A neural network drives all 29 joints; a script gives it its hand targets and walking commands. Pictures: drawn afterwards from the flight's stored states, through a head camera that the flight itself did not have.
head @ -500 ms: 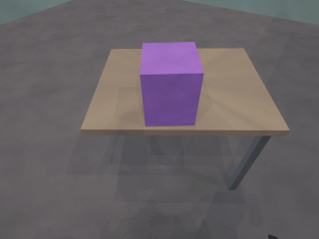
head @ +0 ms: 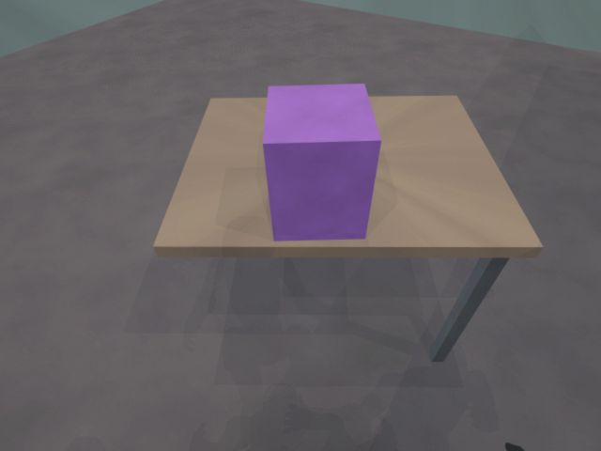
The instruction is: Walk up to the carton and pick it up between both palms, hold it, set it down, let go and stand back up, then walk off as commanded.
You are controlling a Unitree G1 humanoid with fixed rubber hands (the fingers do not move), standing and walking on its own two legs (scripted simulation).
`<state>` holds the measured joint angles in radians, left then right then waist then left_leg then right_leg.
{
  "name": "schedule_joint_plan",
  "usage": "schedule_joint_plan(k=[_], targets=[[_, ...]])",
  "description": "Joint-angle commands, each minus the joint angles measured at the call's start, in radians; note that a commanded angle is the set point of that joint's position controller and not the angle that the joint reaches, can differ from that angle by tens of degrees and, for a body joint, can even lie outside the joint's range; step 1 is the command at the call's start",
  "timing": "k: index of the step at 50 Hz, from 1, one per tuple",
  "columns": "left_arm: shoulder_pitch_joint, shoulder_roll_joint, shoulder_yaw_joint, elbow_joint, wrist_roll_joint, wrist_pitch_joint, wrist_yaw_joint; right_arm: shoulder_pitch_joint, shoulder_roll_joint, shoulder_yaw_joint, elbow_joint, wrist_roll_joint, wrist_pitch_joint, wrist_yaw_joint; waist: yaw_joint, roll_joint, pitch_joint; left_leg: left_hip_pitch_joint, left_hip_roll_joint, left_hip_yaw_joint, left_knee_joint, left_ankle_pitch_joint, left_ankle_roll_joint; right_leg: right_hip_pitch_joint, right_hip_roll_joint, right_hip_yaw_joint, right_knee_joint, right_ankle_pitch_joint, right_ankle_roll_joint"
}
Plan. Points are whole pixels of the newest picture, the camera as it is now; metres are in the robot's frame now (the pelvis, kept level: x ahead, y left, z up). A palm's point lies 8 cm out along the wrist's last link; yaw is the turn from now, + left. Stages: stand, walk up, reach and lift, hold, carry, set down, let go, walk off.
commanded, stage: stand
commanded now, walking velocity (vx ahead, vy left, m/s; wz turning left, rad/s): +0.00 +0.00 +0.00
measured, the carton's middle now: (318, 164) +0.67 -0.05 +0.00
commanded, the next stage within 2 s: none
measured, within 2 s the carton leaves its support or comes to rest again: neither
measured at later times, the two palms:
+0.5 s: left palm out of the picture +0.10 +0.29 -0.11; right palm out of the picture +0.08 -0.29 -0.11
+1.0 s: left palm out of the picture +0.10 +0.29 -0.11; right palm out of the picture +0.08 -0.29 -0.11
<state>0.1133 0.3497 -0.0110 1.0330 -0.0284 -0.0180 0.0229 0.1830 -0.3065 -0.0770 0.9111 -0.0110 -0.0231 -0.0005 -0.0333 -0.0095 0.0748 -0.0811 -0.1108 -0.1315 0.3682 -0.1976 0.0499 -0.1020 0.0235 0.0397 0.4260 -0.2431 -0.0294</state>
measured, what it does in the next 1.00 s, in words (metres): stands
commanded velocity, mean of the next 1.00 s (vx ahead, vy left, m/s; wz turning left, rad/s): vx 0.00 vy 0.00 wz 0.00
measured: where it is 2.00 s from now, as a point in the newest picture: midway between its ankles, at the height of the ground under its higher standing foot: outside the picture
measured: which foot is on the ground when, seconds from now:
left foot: down 0.00-1.00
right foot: down 0.00-1.00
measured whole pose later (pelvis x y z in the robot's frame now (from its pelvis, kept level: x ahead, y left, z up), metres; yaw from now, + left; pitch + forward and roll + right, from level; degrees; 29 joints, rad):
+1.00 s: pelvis +0.00 +0.00 +0.00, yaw +0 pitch -4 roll +1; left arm 0.11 0.35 -0.01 1.03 -0.03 -0.02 0.02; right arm 0.18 -0.31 -0.08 0.92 -0.01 -0.02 0.00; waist -0.03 -0.01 0.08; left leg -0.08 -0.11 -0.13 0.35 -0.19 0.05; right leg -0.10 0.02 0.04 0.42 -0.24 -0.03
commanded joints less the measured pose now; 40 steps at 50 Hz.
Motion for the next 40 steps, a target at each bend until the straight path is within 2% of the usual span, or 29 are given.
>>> schedule_joint_plan(k=[1, 2, 3, 5, 6, 10, 12, 14, 15, 16, 17, 18, 20, 22, 23, 24, 25, 26, 27, 29, 31, 32, 33, 35, 36, 37, 38, 39, 40], targets=[[-0.073, 0.205, 0.043, -0.059, 0.054, -0.017, -0.003, -0.078, -0.225, -0.003, 0.019, 0.012, -0.024, -0.019, 0.031, -0.015, -0.084, 0.002, 0.184, -0.093, -0.074, 0.23, -0.015, 0.016, -0.139, 0.127, -0.115, 0.248, -0.028], [-0.048, 0.218, 0.044, -0.061, 0.045, -0.015, -0.007, -0.06, -0.229, -0.002, 0.02, 0.004, -0.025, -0.019, 0.043, 0.035, -0.088, -0.011, 0.192, -0.093, -0.058, 0.225, -0.008, 0.046, -0.141, 0.135, -0.125, 0.223, -0.023], [-0.078, 0.205, 0.046, -0.06, 0.042, -0.015, -0.005, -0.036, -0.214, 0.004, 0.015, 0.01, -0.023, -0.017, 0.027, 0.039, -0.082, -0.024, 0.179, -0.084, -0.062, 0.195, -0.016, 0.029, -0.147, 0.132, -0.123, 0.214, -0.024], [-0.045, 0.201, 0.038, -0.061, 0.04, -0.016, -0.008, -0.018, -0.211, -0.001, 0.031, 0.013, -0.027, -0.019, 0.032, -0.035, -0.069, 0.005, 0.193, -0.102, -0.068, 0.233, -0.01, 0.001, -0.135, 0.127, -0.127, 0.206, -0.021], [-0.045, 0.185, 0.041, -0.05, 0.033, -0.024, -0.007, -0.057, -0.255, -0.012, 0.026, -0.003, -0.023, -0.02, 0.043, 0.019, -0.073, 0.0, 0.191, -0.082, -0.057, 0.221, -0.003, 0.004, -0.146, 0.15, -0.126, 0.201, -0.02], [-0.07, 0.195, 0.043, -0.052, 0.04, -0.02, -0.006, -0.057, -0.246, -0.007, 0.022, 0.006, -0.028, -0.017, 0.038, -0.031, -0.091, -0.02, 0.183, -0.094, -0.077, 0.187, -0.009, 0.037, -0.138, 0.129, -0.127, 0.188, -0.023], [-0.057, 0.213, 0.05, -0.057, 0.04, -0.021, -0.003, -0.07, -0.247, -0.012, 0.027, -0.002, -0.026, -0.013, 0.05, 0.008, -0.112, 0.027, 0.183, -0.086, -0.075, 0.22, -0.008, 0.024, -0.145, 0.128, -0.132, 0.197, -0.031], [-0.078, 0.21, 0.046, -0.067, 0.046, -0.017, -0.008, -0.04, -0.217, -0.007, 0.028, 0.007, -0.024, -0.017, 0.03, -0.009, -0.056, 0.026, 0.174, -0.082, -0.064, 0.228, -0.015, -0.026, -0.138, 0.124, -0.136, 0.208, -0.025], [-0.067, 0.199, 0.041, -0.068, 0.04, -0.016, -0.009, -0.058, -0.231, -0.009, 0.019, 0.001, -0.028, -0.015, 0.032, 0.025, -0.046, 0.005, 0.177, -0.081, -0.055, 0.192, -0.012, -0.023, -0.143, 0.141, -0.143, 0.187, -0.029], [-0.067, 0.201, 0.043, -0.065, 0.04, -0.022, -0.012, -0.044, -0.225, -0.003, 0.028, 0.01, -0.023, -0.014, 0.036, -0.016, -0.069, 0.002, 0.185, -0.108, -0.08, 0.184, -0.005, -0.003, -0.138, 0.13, -0.13, 0.187, -0.033], [-0.063, 0.197, 0.039, -0.069, 0.043, -0.02, -0.015, -0.043, -0.238, -0.007, 0.032, -0.002, -0.021, -0.015, 0.046, 0.004, -0.071, -0.007, 0.178, -0.089, -0.065, 0.231, -0.007, 0.013, -0.141, 0.132, -0.143, 0.201, -0.021], [-0.072, 0.217, 0.044, -0.062, 0.044, -0.024, -0.004, -0.07, -0.243, -0.012, 0.04, 0.001, -0.016, -0.014, 0.032, 0.019, -0.079, 0.028, 0.172, -0.079, -0.06, 0.228, -0.018, -0.021, -0.137, 0.139, -0.139, 0.224, -0.03], [-0.075, 0.233, 0.048, -0.064, 0.046, -0.025, 0.0, -0.048, -0.227, -0.007, 0.033, 0.006, -0.021, -0.015, 0.027, -0.053, -0.056, 0.019, 0.184, -0.073, -0.047, 0.313, -0.01, -0.009, -0.146, 0.125, -0.119, 0.336, -0.022], [-0.039, 0.234, 0.052, -0.052, 0.037, -0.024, -0.003, -0.038, -0.238, -0.007, 0.037, 0.004, -0.023, -0.019, 0.045, -0.016, -0.075, 0.017, 0.186, -0.094, -0.051, 0.302, -0.002, 0.017, -0.149, 0.136, -0.114, 0.291, -0.018], [-0.047, 0.21, 0.046, -0.064, 0.038, -0.023, 0.001, -0.019, -0.217, 0.001, 0.028, 0.005, -0.019, -0.019, 0.027, 0.033, -0.066, 0.004, 0.185, -0.082, -0.047, 0.274, -0.003, 0.017, -0.158, 0.139, -0.123, 0.31, -0.023], [-0.048, 0.237, 0.053, -0.063, 0.038, -0.022, -0.001, -0.027, -0.215, 0.002, 0.043, 0.005, -0.017, -0.022, 0.03, 0.028, -0.081, -0.001, 0.178, -0.078, -0.045, 0.276, -0.012, 0.036, -0.16, 0.143, -0.111, 0.335, -0.025], [-0.07, 0.237, 0.051, -0.064, 0.035, -0.023, 0.0, -0.03, -0.225, -0.004, 0.04, 0.009, -0.021, -0.021, 0.027, -0.032, -0.049, -0.014, 0.177, -0.095, -0.064, 0.231, -0.01, 0.001, -0.153, 0.151, -0.123, 0.271, -0.039], [-0.025, 0.204, 0.044, -0.061, 0.041, -0.015, -0.005, -0.042, -0.248, -0.005, 0.025, -0.004, -0.017, -0.022, 0.046, -0.017, -0.08, -0.004, 0.2, -0.102, -0.063, 0.224, 0.0, 0.032, -0.139, 0.122, -0.122, 0.204, -0.027], [-0.046, 0.208, 0.037, -0.049, 0.045, -0.014, -0.007, -0.027, -0.262, -0.013, 0.034, -0.003, -0.017, -0.024, 0.036, 0.009, -0.069, 0.0, 0.19, -0.101, -0.081, 0.246, -0.01, 0.018, -0.133, 0.127, -0.114, 0.214, -0.024], [-0.061, 0.186, 0.039, -0.068, 0.04, -0.017, -0.005, -0.06, -0.259, -0.011, 0.03, -0.001, -0.018, -0.022, 0.056, -0.009, -0.024, -0.028, 0.182, -0.095, -0.069, 0.176, -0.01, -0.02, -0.13, 0.124, -0.147, 0.174, -0.017], [-0.05, 0.182, 0.039, -0.056, 0.046, -0.024, -0.003, -0.059, -0.218, -0.003, 0.018, 0.003, -0.019, -0.013, 0.032, 0.009, -0.047, -0.029, 0.18, -0.092, -0.073, 0.137, -0.008, -0.006, -0.133, 0.136, -0.151, 0.141, -0.019], [-0.088, 0.216, 0.041, -0.054, 0.046, -0.022, -0.003, -0.056, -0.209, -0.006, 0.016, 0.003, -0.021, -0.01, 0.013, -0.028, -0.018, -0.046, 0.175, -0.084, -0.085, 0.119, -0.01, -0.019, -0.142, 0.139, -0.152, 0.148, -0.029], [-0.048, 0.196, 0.045, -0.056, 0.041, -0.019, -0.005, -0.036, -0.232, -0.002, 0.024, 0.003, -0.026, -0.008, 0.032, -0.005, -0.049, -0.024, 0.188, -0.091, -0.083, 0.174, -0.001, 0.02, -0.147, 0.15, -0.143, 0.192, -0.034], [-0.094, 0.213, 0.047, -0.07, 0.049, -0.027, -0.009, -0.096, -0.231, -0.005, 0.022, 0.003, -0.026, -0.017, 0.047, -0.028, -0.069, 0.007, 0.18, -0.088, -0.093, 0.214, -0.011, 0.006, -0.137, 0.122, -0.135, 0.193, -0.022], [-0.078, 0.211, 0.048, -0.07, 0.048, -0.021, -0.005, -0.077, -0.254, -0.017, 0.021, -0.001, -0.023, -0.018, 0.039, 0.024, -0.075, 0.031, 0.179, -0.086, -0.078, 0.243, -0.01, -0.006, -0.135, 0.132, -0.148, 0.198, -0.021], [-0.075, 0.197, 0.041, -0.073, 0.041, -0.017, -0.005, -0.1, -0.245, -0.006, 0.014, -0.002, -0.019, -0.023, 0.053, -0.002, -0.08, 0.017, 0.187, -0.085, -0.063, 0.278, -0.011, 0.008, -0.135, 0.117, -0.127, 0.248, -0.016], [-0.094, 0.214, 0.048, -0.07, 0.048, -0.018, -0.006, -0.085, -0.254, -0.015, 0.018, 0.002, -0.02, -0.025, 0.036, -0.032, -0.033, -0.034, 0.187, -0.1, -0.08, 0.264, -0.009, 0.004, -0.135, 0.112, -0.122, 0.245, -0.02], [-0.079, 0.214, 0.051, -0.065, 0.046, -0.023, -0.003, -0.077, -0.243, -0.016, 0.02, -0.002, -0.023, -0.023, 0.036, -0.004, -0.065, -0.009, 0.189, -0.091, -0.073, 0.228, -0.008, 0.011, -0.139, 0.13, -0.139, 0.227, -0.022], [-0.086, 0.209, 0.047, -0.058, 0.04, -0.021, -0.011, -0.089, -0.241, -0.014, 0.023, 0.007, -0.023, -0.026, 0.045, -0.035, -0.067, 0.009, 0.191, -0.093, -0.075, 0.236, -0.008, -0.011, -0.144, 0.131, -0.128, 0.207, -0.025]])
